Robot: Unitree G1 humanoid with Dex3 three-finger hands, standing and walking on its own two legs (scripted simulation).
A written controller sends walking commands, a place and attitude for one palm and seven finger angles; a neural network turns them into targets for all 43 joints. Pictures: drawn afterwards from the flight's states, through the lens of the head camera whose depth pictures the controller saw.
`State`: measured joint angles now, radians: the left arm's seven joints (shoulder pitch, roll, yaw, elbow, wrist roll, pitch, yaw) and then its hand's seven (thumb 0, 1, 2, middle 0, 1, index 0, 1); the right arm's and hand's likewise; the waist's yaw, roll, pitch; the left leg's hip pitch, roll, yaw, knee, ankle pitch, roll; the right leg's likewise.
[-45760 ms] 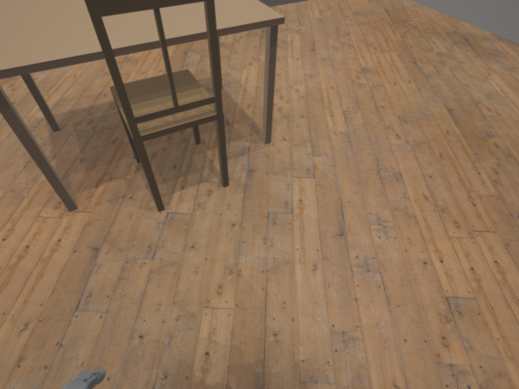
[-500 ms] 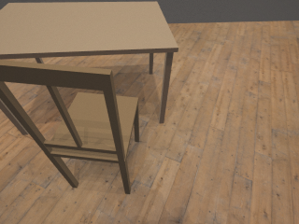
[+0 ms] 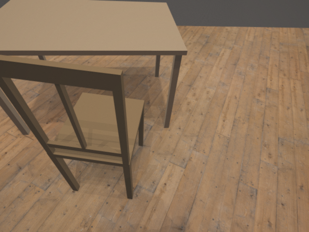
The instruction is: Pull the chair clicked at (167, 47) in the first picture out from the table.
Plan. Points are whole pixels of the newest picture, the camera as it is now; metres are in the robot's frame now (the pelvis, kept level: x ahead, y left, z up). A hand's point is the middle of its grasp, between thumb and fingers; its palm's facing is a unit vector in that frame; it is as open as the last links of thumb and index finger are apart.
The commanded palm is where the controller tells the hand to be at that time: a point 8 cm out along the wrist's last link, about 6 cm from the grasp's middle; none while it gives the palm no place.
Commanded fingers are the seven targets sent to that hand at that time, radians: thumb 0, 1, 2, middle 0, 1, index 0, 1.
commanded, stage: look again from close up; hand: left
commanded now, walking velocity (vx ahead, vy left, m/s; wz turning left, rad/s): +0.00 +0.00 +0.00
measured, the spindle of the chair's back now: (74, 120) +0.47 +0.32 -0.05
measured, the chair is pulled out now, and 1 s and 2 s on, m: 0.31 0.31 0.31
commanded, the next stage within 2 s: raise the hand toward the chair's back in 0.54 s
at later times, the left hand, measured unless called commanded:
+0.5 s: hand out of the picture -0.02 +0.17 -0.18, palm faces +0.02 -0.99 -0.17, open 7.4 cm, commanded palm none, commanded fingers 0.00 0.90 0.90 -0.20 -0.30 -0.20 -0.30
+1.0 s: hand (104, 204) +0.20 +0.14 -0.05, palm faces -0.08 -1.00 -0.02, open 8.7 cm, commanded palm +0.13 +0.22 -0.06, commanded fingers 0.00 0.46 0.71 -0.16 -0.23 -0.16 -0.23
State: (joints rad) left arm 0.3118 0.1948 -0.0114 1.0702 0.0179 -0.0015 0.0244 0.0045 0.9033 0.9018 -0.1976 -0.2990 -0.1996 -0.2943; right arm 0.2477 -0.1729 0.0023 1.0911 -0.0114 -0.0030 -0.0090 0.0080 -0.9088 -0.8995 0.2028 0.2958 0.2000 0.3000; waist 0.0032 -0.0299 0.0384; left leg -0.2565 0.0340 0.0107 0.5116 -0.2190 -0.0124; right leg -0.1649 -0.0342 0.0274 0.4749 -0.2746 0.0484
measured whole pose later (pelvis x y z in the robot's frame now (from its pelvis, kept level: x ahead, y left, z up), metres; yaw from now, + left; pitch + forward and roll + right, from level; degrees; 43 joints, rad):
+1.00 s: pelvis -0.01 -0.03 -0.07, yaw +1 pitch +11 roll +0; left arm 0.37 0.20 0.16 0.16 -0.22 -0.49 -0.34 0.00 0.69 0.80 -0.17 -0.26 -0.17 -0.26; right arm 0.14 -0.24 -0.08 0.61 0.00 -0.36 0.02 0.01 -0.91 -0.90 0.20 0.30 0.20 0.30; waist -0.03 -0.04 -0.13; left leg -0.79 0.05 -0.03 1.02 -0.42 -0.06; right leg -0.72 -0.01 0.01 1.06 -0.53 0.01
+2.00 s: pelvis -0.03 +0.00 -0.10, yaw +2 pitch +13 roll -4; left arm 0.37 0.29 0.20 -0.09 -0.27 -0.28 -0.32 -0.01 -0.45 0.33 -0.06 -0.09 -0.07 -0.08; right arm 0.17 -0.20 0.03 0.56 0.02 -0.29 -0.07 0.02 -0.90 -0.90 0.21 0.30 0.20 0.30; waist 0.00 0.04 -0.11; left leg -0.99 0.04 -0.10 1.23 -0.48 -0.03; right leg -0.85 -0.01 -0.04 1.18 -0.56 0.04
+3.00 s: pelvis -0.02 -0.02 -0.10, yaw +1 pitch +14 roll -3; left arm 0.22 0.29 0.23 0.07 -0.31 -0.30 -0.39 -0.01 -0.50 0.30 -0.06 -0.08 -0.06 -0.08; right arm 0.20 -0.24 0.01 0.59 0.02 -0.30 -0.08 0.02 -0.90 -0.90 0.21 0.30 0.20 0.30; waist 0.00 0.05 -0.11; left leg -0.99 0.06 -0.09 1.22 -0.48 -0.05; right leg -0.88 0.01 -0.03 1.21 -0.58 0.01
